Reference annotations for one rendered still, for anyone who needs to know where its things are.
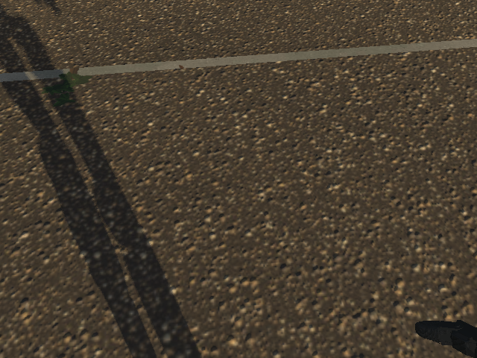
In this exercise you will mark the robot right hand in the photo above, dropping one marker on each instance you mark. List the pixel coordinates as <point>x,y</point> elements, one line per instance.
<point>460,335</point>

